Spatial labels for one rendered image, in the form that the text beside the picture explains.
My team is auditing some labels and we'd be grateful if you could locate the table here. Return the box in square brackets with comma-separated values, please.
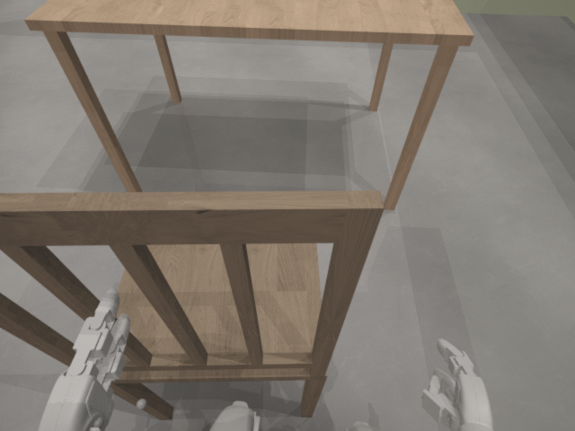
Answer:
[25, 0, 474, 210]

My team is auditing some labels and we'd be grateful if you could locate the left robot hand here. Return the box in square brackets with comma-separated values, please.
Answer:
[38, 288, 130, 431]

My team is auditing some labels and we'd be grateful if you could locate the chair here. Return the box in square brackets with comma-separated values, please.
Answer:
[0, 190, 384, 420]

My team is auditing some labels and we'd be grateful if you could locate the right robot hand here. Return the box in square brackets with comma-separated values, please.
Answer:
[421, 339, 494, 431]

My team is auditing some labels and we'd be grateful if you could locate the robot left thigh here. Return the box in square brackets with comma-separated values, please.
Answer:
[209, 406, 260, 431]

